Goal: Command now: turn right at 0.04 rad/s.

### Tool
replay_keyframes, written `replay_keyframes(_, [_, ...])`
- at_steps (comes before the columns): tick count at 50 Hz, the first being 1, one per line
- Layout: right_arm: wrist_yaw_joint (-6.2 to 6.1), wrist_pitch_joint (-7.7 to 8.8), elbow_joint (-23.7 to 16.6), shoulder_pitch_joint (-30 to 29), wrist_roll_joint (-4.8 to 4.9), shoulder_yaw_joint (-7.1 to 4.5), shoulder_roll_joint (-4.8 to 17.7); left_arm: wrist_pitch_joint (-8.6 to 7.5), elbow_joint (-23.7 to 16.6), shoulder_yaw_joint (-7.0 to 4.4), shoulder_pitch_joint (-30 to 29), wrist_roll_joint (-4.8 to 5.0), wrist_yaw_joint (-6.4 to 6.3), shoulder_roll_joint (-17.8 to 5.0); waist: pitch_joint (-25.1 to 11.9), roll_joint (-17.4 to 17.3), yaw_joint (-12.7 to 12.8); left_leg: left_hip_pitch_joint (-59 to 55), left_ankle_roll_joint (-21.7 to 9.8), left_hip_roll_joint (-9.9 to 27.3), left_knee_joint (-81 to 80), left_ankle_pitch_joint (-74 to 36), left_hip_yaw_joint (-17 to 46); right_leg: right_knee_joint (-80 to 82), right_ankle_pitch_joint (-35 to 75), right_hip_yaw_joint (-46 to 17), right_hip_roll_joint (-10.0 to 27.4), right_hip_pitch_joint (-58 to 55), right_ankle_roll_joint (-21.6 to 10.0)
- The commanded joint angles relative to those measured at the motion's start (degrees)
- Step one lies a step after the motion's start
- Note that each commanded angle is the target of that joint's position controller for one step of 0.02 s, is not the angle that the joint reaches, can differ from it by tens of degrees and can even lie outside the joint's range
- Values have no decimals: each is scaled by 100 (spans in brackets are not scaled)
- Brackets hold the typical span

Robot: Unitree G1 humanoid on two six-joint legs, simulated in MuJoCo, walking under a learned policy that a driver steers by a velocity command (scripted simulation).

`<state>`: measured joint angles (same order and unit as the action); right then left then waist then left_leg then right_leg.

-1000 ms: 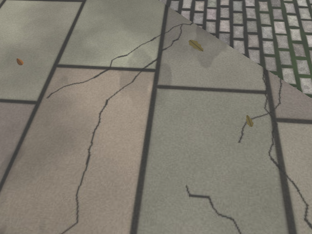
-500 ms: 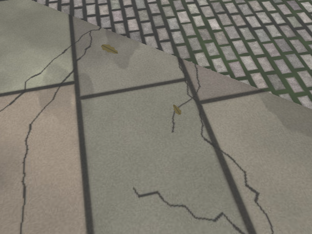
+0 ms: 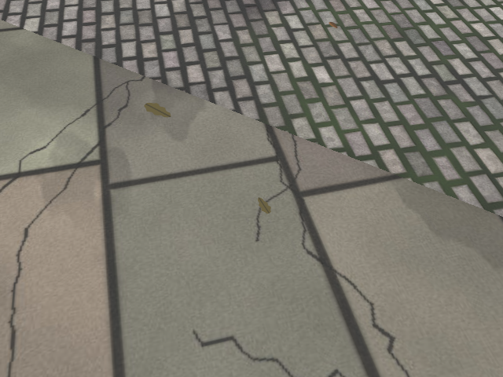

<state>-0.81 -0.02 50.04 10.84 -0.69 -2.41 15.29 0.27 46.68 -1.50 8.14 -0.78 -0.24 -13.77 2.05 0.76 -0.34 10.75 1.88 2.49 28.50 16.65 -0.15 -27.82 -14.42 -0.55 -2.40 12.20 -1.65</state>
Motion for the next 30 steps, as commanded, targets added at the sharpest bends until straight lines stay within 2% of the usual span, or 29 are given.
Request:
replay_keyframes(1, [-20,161,-198,-103,4,-115,678,-14,-244,-202,-192,11,-63,-691,-269,-442,13,108,-174,264,-515,-970,269,366,791,-456,424,-229,-148])
replay_keyframes(10, [-82,131,91,-75,21,-49,655,-5,329,-226,-35,44,-112,-681,-164,-82,-10,55,-212,157,-543,-916,206,401,1014,-395,410,-288,-32])
replay_keyframes(30, [-117,103,644,114,30,51,540,-2,1243,-172,61,74,-184,-662,-86,-103,21,75,-228,-1,-636,-879,98,454,1023,-293,398,-314,24])
